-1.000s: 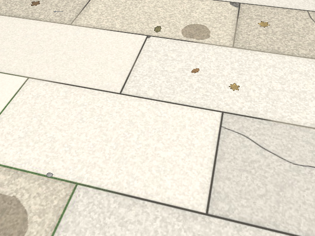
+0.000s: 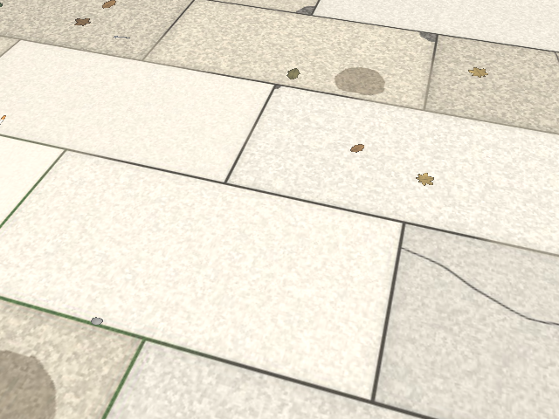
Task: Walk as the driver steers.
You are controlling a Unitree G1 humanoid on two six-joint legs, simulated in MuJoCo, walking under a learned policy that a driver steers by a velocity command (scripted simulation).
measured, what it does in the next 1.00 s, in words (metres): walks ahead: left foot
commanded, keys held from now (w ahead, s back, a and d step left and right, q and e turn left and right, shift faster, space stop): no key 0.20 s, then w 0.80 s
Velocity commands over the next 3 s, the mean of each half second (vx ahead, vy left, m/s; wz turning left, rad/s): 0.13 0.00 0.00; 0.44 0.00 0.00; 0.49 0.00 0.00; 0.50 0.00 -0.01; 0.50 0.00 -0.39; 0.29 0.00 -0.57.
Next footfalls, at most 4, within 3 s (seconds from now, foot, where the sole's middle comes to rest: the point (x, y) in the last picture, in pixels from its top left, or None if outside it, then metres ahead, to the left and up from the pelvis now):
0.94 left None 0.45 0.03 -0.78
1.48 right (343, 330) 0.76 -0.13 -0.78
2.04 left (278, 240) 1.07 0.04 -0.78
2.60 right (341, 185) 1.31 -0.16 -0.78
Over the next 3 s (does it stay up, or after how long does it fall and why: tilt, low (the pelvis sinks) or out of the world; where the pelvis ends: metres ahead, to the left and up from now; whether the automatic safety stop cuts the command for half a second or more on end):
stays up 1.32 -0.12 0.00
